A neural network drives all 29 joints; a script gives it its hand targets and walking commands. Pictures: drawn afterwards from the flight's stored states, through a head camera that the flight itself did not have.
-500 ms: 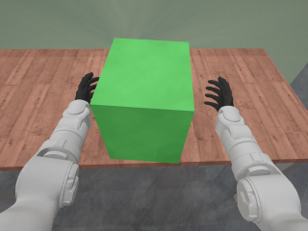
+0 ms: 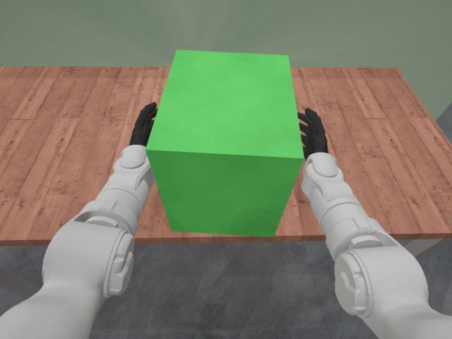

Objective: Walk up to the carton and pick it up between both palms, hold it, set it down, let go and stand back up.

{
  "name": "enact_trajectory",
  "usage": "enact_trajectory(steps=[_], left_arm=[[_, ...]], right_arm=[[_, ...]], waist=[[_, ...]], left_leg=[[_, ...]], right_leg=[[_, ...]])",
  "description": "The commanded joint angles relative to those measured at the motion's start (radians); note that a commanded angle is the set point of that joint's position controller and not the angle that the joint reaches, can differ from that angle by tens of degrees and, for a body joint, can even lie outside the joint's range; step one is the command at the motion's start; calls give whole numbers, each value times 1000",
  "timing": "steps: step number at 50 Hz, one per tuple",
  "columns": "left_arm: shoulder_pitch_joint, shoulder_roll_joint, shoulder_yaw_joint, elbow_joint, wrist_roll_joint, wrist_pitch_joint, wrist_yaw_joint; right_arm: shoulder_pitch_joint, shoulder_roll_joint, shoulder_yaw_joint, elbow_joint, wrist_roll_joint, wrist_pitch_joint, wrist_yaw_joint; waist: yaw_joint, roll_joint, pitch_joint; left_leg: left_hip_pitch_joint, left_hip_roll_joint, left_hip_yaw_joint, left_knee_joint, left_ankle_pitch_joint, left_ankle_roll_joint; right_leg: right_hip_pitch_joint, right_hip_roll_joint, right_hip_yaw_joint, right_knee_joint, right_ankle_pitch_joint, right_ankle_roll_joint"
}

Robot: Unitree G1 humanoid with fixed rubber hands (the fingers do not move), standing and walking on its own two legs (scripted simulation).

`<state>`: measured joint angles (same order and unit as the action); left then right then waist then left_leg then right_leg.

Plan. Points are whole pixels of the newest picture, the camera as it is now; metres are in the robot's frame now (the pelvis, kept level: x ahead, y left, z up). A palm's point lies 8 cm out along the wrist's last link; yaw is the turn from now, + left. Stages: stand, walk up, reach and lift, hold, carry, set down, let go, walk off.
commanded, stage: reach and lift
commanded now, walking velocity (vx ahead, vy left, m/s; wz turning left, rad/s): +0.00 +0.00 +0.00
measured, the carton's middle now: (227, 147) +0.49 -0.02 +0.06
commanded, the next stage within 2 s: none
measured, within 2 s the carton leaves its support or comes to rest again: neither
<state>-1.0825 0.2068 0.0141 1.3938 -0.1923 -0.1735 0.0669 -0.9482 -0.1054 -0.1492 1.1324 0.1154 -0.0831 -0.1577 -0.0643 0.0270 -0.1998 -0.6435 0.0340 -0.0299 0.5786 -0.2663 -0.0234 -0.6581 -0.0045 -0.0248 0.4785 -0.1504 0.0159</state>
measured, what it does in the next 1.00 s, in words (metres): stands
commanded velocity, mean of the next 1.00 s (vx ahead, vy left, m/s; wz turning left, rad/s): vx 0.00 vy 0.00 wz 0.00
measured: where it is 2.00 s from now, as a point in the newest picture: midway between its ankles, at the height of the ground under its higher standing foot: outside the picture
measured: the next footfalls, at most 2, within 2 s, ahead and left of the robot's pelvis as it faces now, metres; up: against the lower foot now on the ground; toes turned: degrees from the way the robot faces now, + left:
none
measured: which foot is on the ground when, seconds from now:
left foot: down 0.00-1.00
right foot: down 0.00-1.00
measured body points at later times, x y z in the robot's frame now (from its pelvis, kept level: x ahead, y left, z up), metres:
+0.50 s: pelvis +0.02 +0.01 +0.02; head +0.08 +0.00 +0.46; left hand +0.47 +0.13 +0.09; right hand +0.44 -0.17 +0.08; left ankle -0.01 +0.13 -0.73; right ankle +0.03 -0.13 -0.73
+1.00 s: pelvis +0.04 +0.01 +0.02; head +0.09 +0.02 +0.47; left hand +0.47 +0.13 +0.09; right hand +0.44 -0.17 +0.09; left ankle -0.01 +0.13 -0.73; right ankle +0.03 -0.13 -0.73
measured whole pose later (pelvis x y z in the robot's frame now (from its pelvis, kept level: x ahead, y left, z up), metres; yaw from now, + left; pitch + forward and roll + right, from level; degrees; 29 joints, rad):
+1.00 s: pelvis +0.04 +0.01 +0.02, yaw +0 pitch +6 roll -2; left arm -0.83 -0.02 0.43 1.02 0.30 -0.11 0.01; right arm -0.68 0.09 -0.58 0.84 -0.39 -0.22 -0.07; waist -0.04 0.02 -0.01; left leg -0.22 0.03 0.00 0.34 -0.23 0.00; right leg -0.22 -0.02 -0.04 0.22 -0.11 0.03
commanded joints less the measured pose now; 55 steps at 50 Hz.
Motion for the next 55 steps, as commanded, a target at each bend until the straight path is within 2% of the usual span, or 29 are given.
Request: enact_trajectory(steps=[1, 7, 12, 14, 16, 17, 18, 20, 23, 30, 40, 55], left_arm=[[-572, 76, 20, -223, 31, -67, 3], [-569, 5, 73, -240, 107, -75, -3], [-573, -123, 135, -245, 209, -99, -33], [-586, -269, 159, -239, 284, -110, -70], [-589, -528, 149, -209, 367, -122, -137], [-546, -608, 151, -192, 399, -129, -166], [-507, -650, 157, -184, 420, -132, -185], [-459, -669, 180, -161, 451, -124, -197], [-406, -668, 198, -175, 472, -108, -195], [-340, -688, 198, -250, 501, -66, -191], [-288, -728, 186, -343, 534, 17, -180], [-258, -743, 157, -422, 528, 77, -173]], right_arm=[[-540, -111, -23, -216, -32, -69, -1], [-537, -33, -74, -233, -105, -87, 1], [-535, 114, -134, -259, -217, -118, 39], [-536, 279, -156, -273, -310, -132, 81], [-529, 557, -140, -283, -439, -143, 151], [-506, 636, -124, -283, -486, -150, 186], [-479, 663, -117, -269, -517, -152, 211], [-441, 677, -115, -246, -548, -153, 238], [-402, 682, -102, -237, -554, -161, 242], [-341, 698, -75, -249, -574, -178, 234], [-317, 698, -72, -291, -580, -180, 238], [-318, 691, -52, -329, -550, -186, 230]], waist=[[-34, 59, -818], [-36, 54, -804], [-43, 51, -792], [-48, 49, -775], [-53, 51, -746], [-47, 58, -726], [-43, 66, -695], [-24, 45, -580], [-21, 12, -481], [-7, -13, -450], [11, 1, -424], [12, 1, -433]], left_leg=[[333, -50, 72, -16, 424, -95], [344, -53, 77, -30, 435, -91], [362, -54, 84, -53, 445, -86], [375, -57, 88, -77, 440, -84], [403, -58, 91, -113, 435, -83], [418, -56, 96, -132, 444, -83], [409, -51, 96, -161, 413, -85], [372, -46, 94, -209, 371, -77], [376, -44, 94, -226, 412, -69], [437, -40, 106, -230, 484, -66], [497, -34, 118, -238, 525, -69], [491, -36, 117, -241, 537, -59]], right_leg=[[456, 45, -50, 44, 423, -2], [494, 41, -51, 33, 454, 0], [546, 35, -53, 13, 476, 0], [586, 30, -55, -6, 486, -1], [640, 26, -60, -35, 514, -4], [674, 21, -63, -49, 536, -6], [716, 18, -65, -67, 516, -12], [777, 12, -64, -79, 503, -4], [805, 15, -62, -82, 553, 8], [824, 24, -66, -107, 597, 17], [839, 34, -78, -136, 588, 16], [865, 31, -84, -132, 619, 15]])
